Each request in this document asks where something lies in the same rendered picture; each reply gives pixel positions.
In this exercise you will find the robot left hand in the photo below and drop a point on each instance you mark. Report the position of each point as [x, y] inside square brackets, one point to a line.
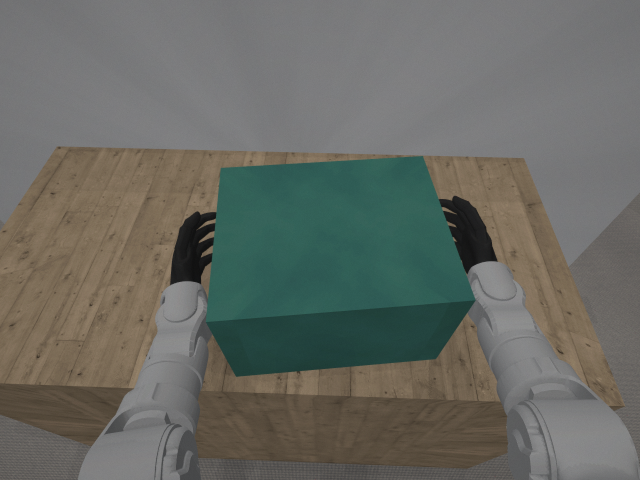
[187, 263]

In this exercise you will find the robot left upper arm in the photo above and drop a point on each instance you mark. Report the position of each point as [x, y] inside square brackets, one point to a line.
[164, 452]

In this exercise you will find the robot right forearm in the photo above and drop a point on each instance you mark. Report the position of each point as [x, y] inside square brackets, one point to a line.
[518, 353]

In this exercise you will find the carton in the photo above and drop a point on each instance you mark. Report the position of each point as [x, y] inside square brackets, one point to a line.
[332, 264]

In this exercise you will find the robot right hand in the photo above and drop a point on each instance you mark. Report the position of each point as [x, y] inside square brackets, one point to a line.
[474, 244]

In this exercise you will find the robot left forearm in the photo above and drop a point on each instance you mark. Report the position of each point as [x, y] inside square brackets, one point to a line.
[171, 378]

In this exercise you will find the pedestal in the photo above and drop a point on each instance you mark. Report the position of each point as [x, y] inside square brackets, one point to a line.
[87, 253]

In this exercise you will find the robot right upper arm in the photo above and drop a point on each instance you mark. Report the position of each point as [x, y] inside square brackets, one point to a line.
[568, 440]

